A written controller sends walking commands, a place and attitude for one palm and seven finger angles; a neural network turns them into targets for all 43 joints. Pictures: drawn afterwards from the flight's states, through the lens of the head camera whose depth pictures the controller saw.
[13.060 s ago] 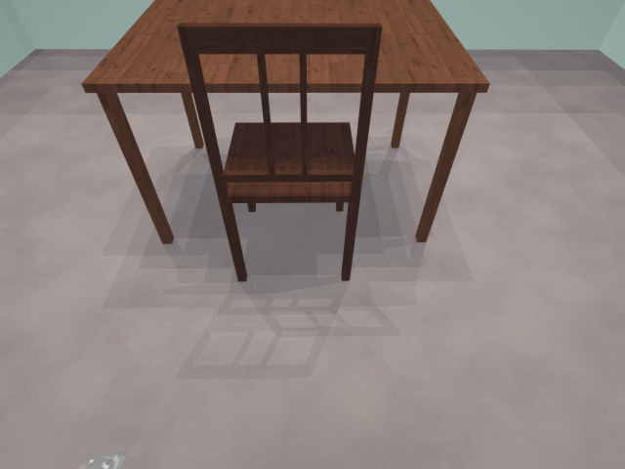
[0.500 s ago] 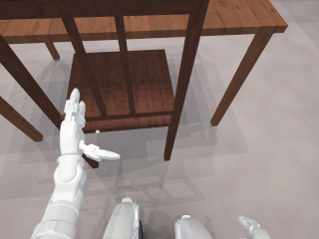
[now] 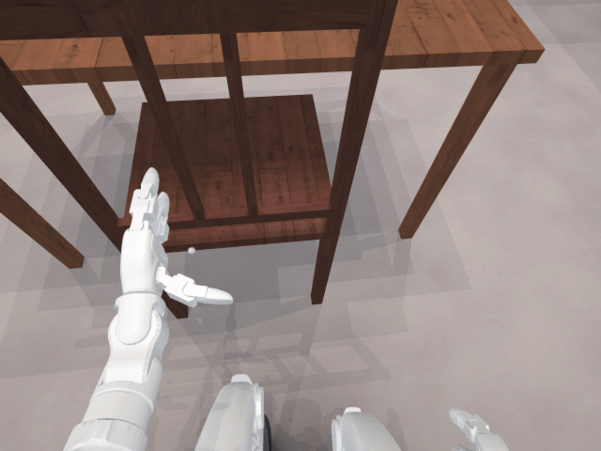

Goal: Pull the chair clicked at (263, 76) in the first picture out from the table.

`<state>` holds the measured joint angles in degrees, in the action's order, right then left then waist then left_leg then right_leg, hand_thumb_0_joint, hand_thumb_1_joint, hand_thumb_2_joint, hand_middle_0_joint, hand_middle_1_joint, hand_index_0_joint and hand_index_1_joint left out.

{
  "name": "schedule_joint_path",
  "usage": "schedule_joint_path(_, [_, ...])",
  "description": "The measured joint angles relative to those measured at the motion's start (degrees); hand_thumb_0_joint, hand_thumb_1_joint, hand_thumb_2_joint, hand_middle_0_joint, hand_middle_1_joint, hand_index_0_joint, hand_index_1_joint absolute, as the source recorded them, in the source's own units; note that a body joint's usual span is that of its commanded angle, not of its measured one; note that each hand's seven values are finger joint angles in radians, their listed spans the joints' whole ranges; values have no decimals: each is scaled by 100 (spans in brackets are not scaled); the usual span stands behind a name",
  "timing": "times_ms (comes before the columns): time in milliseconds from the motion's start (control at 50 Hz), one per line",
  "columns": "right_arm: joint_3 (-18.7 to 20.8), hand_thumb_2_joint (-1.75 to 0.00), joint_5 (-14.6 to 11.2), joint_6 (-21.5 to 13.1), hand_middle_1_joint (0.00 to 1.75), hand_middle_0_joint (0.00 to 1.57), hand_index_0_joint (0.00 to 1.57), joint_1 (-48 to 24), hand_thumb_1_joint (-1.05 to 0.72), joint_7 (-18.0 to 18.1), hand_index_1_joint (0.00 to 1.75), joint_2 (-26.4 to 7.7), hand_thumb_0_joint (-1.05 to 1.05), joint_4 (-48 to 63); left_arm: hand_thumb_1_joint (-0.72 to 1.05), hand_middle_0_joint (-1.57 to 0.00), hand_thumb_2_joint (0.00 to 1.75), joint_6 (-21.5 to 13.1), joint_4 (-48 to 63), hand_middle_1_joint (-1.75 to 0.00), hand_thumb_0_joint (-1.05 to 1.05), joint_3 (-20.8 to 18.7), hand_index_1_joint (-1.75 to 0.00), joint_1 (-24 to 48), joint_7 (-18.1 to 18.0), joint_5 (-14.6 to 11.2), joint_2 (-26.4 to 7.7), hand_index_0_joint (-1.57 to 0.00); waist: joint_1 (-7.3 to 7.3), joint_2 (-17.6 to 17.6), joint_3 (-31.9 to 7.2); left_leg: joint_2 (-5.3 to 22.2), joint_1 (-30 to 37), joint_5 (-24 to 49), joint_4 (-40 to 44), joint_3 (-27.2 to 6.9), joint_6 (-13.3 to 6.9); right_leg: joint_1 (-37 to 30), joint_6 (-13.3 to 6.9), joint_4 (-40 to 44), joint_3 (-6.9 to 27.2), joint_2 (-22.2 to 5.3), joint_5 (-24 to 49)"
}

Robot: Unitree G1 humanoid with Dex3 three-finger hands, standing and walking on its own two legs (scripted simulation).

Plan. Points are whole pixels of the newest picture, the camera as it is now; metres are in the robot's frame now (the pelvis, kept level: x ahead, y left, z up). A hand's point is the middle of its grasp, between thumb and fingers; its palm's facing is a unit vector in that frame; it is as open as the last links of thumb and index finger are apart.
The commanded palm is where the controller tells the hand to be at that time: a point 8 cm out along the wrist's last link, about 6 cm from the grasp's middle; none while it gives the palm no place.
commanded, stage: push the fingers through the gap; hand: left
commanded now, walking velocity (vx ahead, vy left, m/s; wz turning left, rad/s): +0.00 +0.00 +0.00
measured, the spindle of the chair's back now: (175, 149) +0.51 +0.19 +0.06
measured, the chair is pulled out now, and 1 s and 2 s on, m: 0.00 0.00 0.00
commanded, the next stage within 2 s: hook a spindle and tug to test in 1.64 s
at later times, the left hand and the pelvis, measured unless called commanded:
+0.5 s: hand (194, 222) +0.41 +0.16 +0.02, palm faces +0.14 -0.99 -0.03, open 16.9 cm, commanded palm +0.39 +0.20 +0.02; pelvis +0.00 +0.00 +0.00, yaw +0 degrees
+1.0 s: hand (199, 190) +0.46 +0.16 +0.03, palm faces +0.16 -0.99 -0.05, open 16.9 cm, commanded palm +0.43 +0.20 +0.02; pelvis +0.00 +0.00 -0.01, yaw -1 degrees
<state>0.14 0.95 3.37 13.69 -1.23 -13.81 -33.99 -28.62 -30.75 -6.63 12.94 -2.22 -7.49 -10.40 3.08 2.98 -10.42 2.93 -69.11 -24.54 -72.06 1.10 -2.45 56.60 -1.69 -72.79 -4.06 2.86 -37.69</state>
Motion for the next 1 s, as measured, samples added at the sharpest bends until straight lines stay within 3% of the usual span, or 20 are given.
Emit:
schedule_joint_path(180, [-10,-90,44,-44,30,20,20,-30,-91,15,30,-6,1,-64,-50,-6,30,-152,-263,-8,-1,57,-8,221,-181,179,59,-6,45,-33,8,-23,-83,2,-75,-41,4,60,-8,-83,-46,-16,-29])
schedule_joint_path(460, [-39,-90,32,19,30,20,20,58,-91,28,30,-14,1,-144,-50,-6,30,73,-1055,-8,-1,-370,-8,1109,-54,103,-233,-6,151,-4,1,16,-229,18,-90,-41,10,221,-13,-96,-36,22,3])
schedule_joint_path(640, [18,-90,101,46,30,20,20,172,-91,-21,30,-32,1,-276,-50,-6,30,-150,-1388,-8,-1,-467,-8,1534,-144,266,-223,-6,227,10,2,18,-320,-6,-118,-38,8,307,-10,-111,-29,25,-14])
schedule_joint_path(780, [11,-90,134,144,30,20,20,208,-91,-43,30,-22,1,-250,-50,-6,30,-90,-1865,-8,-1,-757,-8,1949,-187,358,-380,-6,335,11,32,39,-444,-25,-169,-18,7,447,-12,-177,-5,39,-31])
schedule_joint_path(1000, [-7,-90,157,278,30,20,20,292,-91,-103,30,-14,1,-328,-50,-6,30,-166,-2278,-8,-1,-940,-8,2309,-61,399,-535,-6,351,17,7,48,-456,-50,-160,-23,13,455,-15,-148,-3,54,-42])
